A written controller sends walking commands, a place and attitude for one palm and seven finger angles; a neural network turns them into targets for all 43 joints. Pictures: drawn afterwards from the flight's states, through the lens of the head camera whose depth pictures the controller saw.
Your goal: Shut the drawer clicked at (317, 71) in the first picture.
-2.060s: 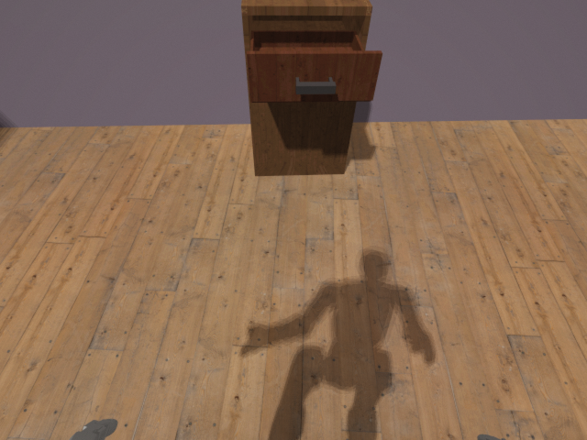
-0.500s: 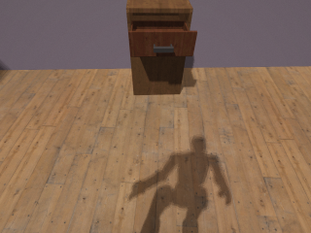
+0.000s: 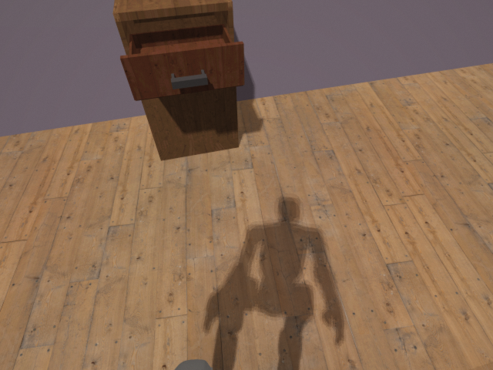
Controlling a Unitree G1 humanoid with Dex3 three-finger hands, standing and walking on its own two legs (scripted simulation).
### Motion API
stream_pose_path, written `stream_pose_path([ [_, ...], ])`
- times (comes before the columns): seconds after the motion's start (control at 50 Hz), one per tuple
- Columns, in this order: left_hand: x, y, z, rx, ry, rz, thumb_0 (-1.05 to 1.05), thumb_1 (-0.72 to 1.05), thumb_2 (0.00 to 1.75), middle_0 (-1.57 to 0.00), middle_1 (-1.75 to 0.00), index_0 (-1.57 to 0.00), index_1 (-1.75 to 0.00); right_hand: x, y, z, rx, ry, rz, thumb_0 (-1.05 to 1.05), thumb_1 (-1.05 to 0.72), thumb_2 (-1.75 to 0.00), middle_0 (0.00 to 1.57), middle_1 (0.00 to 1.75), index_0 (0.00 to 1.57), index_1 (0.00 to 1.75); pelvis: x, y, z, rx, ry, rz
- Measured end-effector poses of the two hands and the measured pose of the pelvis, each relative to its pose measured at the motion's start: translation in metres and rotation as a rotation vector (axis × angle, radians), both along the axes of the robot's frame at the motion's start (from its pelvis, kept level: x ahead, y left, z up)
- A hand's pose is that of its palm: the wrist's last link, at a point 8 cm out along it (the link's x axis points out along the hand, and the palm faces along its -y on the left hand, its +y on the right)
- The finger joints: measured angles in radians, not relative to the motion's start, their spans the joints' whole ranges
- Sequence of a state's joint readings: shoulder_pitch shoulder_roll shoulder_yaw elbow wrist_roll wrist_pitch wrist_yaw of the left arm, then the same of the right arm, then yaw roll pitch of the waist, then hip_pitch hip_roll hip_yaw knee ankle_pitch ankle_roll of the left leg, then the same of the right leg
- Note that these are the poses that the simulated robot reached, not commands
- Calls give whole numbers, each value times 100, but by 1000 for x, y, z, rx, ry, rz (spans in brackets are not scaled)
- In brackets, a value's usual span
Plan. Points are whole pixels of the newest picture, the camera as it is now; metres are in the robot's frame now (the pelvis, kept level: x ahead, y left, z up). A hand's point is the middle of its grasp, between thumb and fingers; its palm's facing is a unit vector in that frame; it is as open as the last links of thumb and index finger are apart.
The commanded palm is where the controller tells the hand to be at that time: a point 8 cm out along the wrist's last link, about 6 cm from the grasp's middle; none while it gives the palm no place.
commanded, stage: walk to a spot facing it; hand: left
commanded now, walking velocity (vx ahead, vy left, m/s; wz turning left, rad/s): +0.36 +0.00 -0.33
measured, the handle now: (188, 77) +1.01 +0.30 -0.08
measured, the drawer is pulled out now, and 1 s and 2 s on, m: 0.30 0.30 0.30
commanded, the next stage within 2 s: turn to face it in 1.02 s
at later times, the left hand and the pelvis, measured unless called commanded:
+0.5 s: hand (140, 330) +0.21 +0.25 -0.19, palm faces -0.10 -0.98 -0.16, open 7.3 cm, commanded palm none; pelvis +0.23 +0.06 +0.00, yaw -12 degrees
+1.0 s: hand (233, 181) +0.61 +0.10 -0.17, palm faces -0.49 -0.86 -0.13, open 7.3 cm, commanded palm none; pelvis +0.43 +0.01 -0.01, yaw -26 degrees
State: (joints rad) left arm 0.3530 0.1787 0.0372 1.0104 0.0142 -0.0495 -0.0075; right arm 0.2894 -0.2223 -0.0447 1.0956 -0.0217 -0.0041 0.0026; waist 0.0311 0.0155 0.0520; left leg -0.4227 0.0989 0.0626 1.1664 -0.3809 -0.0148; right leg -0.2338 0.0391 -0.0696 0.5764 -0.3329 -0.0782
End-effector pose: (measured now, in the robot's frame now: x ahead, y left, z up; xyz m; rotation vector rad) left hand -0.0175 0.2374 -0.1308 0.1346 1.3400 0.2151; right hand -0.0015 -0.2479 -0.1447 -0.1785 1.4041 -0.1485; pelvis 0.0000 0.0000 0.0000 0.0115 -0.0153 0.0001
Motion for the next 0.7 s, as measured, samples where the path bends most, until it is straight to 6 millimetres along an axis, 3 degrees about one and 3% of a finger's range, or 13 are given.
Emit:
stream_pose_path([
  [0.1, 18, -13, 9, -33, 84, -48, 0, 91, 90, -20, -30, -20, -30, 78, 2, 18, 4, -171, -40, 1, -90, -90, 19, 30, 20, 30, 35, 1, 12, 5, 20, -50],
  [0.18, 41, -12, 10, -44, 116, -60, 0, 91, 90, -20, -30, -21, -30, 138, 12, 24, 16, -262, -47, 0, -91, -90, 19, 30, 20, 30, 68, 7, 13, -5, 29, -78],
  [0.3, 87, 5, -1, -47, 147, -43, 0, 91, 90, -20, -30, -21, -30, 229, 40, 24, 34, -326, -14, 0, -91, -90, 19, 30, 20, 30, 129, 25, 5, -25, 32, -104],
  [0.4, 137, 33, -26, -63, 207, -60, 0, 91, 90, -20, -30, -21, -30, 297, 66, 18, 5, -401, -15, 0, -90, -90, 20, 30, 20, 30, 189, 48, -15, -33, 25, -144],
  [0.46, 189, 50, -29, -61, 191, -112, 0, 91, 90, -20, -30, -20, -30, 300, 75, 22, -15, -396, -73, 0, -90, -90, 20, 30, 20, 30, 214, 57, -12, -23, 1, -187],
  [0.54, 279, 63, -19, -56, 79, -187, 0, 91, 90, -19, -30, -20, -30, 278, 78, 31, -58, -315, -193, -1, -92, -90, 20, 30, 21, 30, 247, 66, 3, -27, -10, -223],
  [0.62, 364, 63, -9, -57, -34, -250, 0, 91, 90, -19, -30, -20, -30, 252, 76, 36, -99, -208, -266, -2, -94, -90, 20, 30, 21, 30, 278, 71, 11, -23, -4, -260],
  [0.7, 434, 52, -3, -69, -95, -312, 0, 91, 90, -19, -30, -20, -30, 230, 86, 35, -93, -99, -341, -1, -93, -90, 19, 30, 20, 30, 309, 70, 13, -18, 1, -297],
])
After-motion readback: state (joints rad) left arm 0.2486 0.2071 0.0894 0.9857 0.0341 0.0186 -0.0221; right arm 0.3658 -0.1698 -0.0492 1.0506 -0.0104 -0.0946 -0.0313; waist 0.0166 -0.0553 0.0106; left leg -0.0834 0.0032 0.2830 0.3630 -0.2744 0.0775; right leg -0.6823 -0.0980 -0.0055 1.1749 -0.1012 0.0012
